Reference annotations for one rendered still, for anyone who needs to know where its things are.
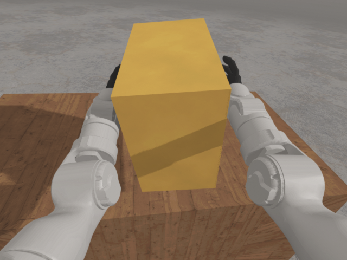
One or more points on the carton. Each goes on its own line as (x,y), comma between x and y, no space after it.
(171,98)

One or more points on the robot left forearm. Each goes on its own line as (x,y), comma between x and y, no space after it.
(99,133)

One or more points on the robot right hand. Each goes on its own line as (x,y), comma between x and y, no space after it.
(231,70)

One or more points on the robot left upper arm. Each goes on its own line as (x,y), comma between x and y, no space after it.
(81,192)

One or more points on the pedestal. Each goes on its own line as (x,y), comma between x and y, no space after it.
(37,132)

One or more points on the robot right forearm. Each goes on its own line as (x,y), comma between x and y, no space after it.
(254,128)

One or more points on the robot right upper arm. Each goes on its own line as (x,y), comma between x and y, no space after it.
(290,188)

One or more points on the robot left hand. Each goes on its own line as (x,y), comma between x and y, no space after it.
(113,77)

